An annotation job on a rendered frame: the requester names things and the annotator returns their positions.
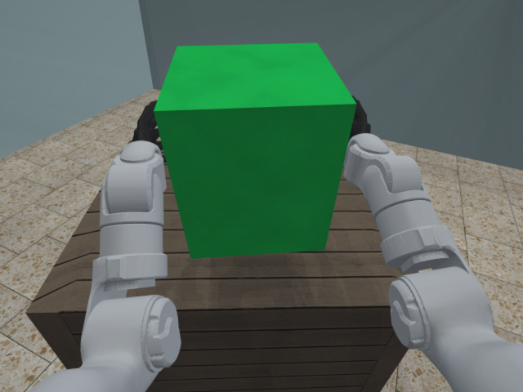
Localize robot left forearm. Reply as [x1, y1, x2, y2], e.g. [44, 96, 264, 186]
[81, 140, 168, 361]

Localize pedestal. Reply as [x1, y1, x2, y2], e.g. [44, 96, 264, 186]
[26, 140, 419, 392]

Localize carton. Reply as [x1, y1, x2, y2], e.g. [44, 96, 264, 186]
[154, 42, 357, 259]

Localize robot right forearm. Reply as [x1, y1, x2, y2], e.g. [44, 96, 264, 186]
[343, 133, 494, 328]

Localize robot left upper arm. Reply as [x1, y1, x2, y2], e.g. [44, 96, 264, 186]
[28, 295, 181, 392]

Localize robot right hand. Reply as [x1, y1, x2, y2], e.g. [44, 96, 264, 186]
[348, 96, 371, 142]

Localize robot right upper arm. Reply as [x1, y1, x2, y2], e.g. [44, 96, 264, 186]
[389, 266, 523, 392]

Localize robot left hand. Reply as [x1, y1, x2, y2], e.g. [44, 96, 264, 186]
[132, 100, 166, 163]

